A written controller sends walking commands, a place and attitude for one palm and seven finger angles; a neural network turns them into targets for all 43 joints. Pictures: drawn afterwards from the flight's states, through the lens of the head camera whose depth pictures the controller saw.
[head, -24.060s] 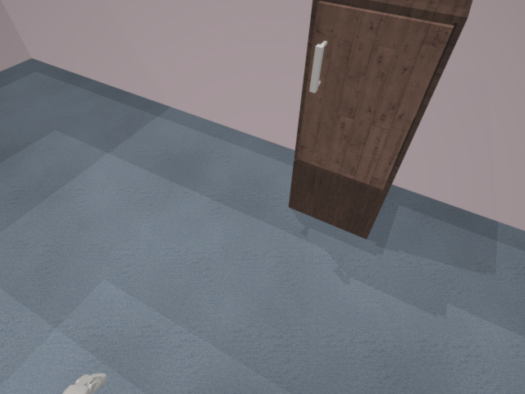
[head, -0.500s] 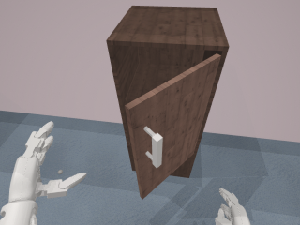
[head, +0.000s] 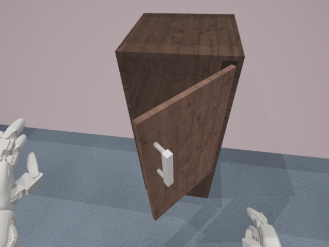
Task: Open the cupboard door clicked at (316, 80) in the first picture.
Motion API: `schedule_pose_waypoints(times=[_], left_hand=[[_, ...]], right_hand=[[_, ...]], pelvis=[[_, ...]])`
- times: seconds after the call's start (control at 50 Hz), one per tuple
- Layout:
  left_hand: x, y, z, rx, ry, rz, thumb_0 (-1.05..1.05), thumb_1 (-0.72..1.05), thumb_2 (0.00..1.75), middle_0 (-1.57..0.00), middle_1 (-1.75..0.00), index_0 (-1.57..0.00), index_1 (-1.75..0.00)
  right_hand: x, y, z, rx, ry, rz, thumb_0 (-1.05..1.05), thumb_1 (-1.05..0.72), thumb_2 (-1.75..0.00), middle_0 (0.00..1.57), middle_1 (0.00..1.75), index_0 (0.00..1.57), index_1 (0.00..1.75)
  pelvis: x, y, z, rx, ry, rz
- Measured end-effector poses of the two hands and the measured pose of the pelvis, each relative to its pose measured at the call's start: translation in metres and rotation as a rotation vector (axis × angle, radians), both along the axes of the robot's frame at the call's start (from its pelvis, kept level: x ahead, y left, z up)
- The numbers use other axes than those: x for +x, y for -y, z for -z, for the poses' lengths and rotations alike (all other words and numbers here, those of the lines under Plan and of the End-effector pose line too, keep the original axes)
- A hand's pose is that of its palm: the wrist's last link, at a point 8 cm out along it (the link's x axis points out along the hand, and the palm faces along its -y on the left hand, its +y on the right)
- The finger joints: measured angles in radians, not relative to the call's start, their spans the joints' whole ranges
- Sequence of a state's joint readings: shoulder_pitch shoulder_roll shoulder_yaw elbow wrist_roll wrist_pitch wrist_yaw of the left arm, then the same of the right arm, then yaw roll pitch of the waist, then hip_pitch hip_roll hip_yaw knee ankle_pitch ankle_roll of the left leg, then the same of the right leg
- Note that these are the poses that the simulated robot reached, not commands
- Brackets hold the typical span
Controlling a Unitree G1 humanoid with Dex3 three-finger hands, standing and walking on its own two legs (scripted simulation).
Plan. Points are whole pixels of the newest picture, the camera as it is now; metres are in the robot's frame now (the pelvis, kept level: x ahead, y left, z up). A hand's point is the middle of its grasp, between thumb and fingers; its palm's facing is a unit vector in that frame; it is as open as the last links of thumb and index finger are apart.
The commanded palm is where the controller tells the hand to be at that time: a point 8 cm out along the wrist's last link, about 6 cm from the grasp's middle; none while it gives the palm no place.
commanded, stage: draw the hand back to the body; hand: left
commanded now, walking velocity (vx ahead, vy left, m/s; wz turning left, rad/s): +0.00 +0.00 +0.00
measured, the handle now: (163, 164) +0.34 +0.06 +0.00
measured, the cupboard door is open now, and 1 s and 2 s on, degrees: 50 50 50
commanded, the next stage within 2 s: step back with the hand held close in 0.20 s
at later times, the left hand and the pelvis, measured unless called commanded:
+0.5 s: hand (48, 175) +0.19 +0.25 +0.16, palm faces +0.41 -0.78 -0.48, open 7.4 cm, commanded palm +0.13 +0.28 +0.17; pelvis -0.01 -0.01 +0.00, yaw -1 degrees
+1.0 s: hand out of the picture +0.10 +0.29 +0.15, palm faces +0.42 -0.75 -0.51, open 7.4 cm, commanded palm +0.04 +0.33 +0.17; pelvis -0.09 +0.02 -0.01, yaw +2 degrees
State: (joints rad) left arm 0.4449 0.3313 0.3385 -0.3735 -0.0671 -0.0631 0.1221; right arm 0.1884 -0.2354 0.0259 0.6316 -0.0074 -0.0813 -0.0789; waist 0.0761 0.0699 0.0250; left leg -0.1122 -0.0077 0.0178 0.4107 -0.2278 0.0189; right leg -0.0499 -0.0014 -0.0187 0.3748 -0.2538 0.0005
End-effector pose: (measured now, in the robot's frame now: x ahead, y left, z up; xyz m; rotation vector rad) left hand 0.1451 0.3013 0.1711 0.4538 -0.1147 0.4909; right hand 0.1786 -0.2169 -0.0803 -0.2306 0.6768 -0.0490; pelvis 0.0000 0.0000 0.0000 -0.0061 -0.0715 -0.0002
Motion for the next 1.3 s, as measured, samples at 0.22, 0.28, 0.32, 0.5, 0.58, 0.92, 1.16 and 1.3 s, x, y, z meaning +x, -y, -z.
schedule_pose_waypoints(times=[0.22, 0.28, 0.32, 0.5, 0.58, 0.92, 1.16, 1.3], left_hand=[[-0.004, 0.018, -0.001, 0.010, -0.006, 0.028, 0.02, 0.89, 0.90, -0.21, -0.31, -0.22, -0.31], [-0.004, 0.019, -0.004, 0.017, 0.004, 0.026, 0.02, 0.89, 0.90, -0.21, -0.31, -0.22, -0.31], [-0.004, 0.020, -0.003, 0.015, 0.001, 0.025, 0.02, 0.89, 0.90, -0.21, -0.31, -0.22, -0.31], [0.003, 0.020, -0.008, 0.097, -0.025, 0.081, 0.02, 0.89, 0.90, -0.21, -0.31, -0.21, -0.30], [0.002, 0.021, 0.002, 0.098, -0.087, 0.128, 0.02, 0.89, 0.90, -0.21, -0.31, -0.22, -0.30], [-0.058, -0.015, -0.003, 0.152, 0.026, 0.142, 0.02, 0.89, 0.90, -0.21, -0.31, -0.22, -0.31], [-0.133, -0.021, -0.005, 0.161, 0.092, 0.060, 0.02, 0.89, 0.90, -0.21, -0.31, -0.22, -0.31], [-0.146, -0.037, -0.003, 0.151, 0.134, 0.094, 0.02, 0.89, 0.90, -0.21, -0.31, -0.22, -0.31]], right_hand=[[-0.006, 0.015, 0.001, 0.001, 0.002, 0.020, 0.01, -0.90, -0.90, 0.20, 0.30, 0.20, 0.30], [-0.006, 0.018, 0.001, 0.005, 0.006, 0.022, 0.01, -0.90, -0.90, 0.20, 0.30, 0.20, 0.30], [-0.006, 0.020, 0.002, 0.008, 0.007, 0.025, 0.01, -0.90, -0.90, 0.20, 0.30, 0.20, 0.30], [-0.015, 0.029, 0.001, -0.005, -0.027, 0.070, 0.01, -0.90, -0.90, 0.20, 0.30, 0.21, 0.30], [-0.026, 0.033, 0.001, -0.023, -0.050, 0.121, 0.01, -0.90, -0.90, 0.20, 0.30, 0.21, 0.30], [-0.090, 0.002, -0.008, -0.058, -0.024, 0.131, 0.01, -0.90, -0.90, 0.20, 0.30, 0.20, 0.30], [-0.128, -0.017, 0.012, -0.043, -0.064, 0.024, 0.01, -0.90, -0.90, 0.20, 0.30, 0.21, 0.30], [-0.155, -0.025, 0.004, -0.092, -0.049, 0.048, 0.01, -0.90, -0.90, 0.20, 0.30, 0.21, 0.30]], pelvis=[[-0.002, 0.014, -0.001, 0.000, 0.013, 0.002], [-0.003, 0.017, -0.001, 0.000, 0.016, 0.003], [-0.004, 0.018, -0.001, 0.000, 0.016, 0.004], [-0.013, 0.015, -0.001, -0.013, -0.051, 0.011], [-0.019, 0.007, 0.000, -0.009, -0.069, 0.023], [-0.078, -0.021, 0.009, -0.019, -0.055, 0.018], [-0.126, -0.021, 0.017, -0.039, -0.058, -0.050], [-0.154, -0.035, 0.017, -0.033, -0.058, -0.039]])
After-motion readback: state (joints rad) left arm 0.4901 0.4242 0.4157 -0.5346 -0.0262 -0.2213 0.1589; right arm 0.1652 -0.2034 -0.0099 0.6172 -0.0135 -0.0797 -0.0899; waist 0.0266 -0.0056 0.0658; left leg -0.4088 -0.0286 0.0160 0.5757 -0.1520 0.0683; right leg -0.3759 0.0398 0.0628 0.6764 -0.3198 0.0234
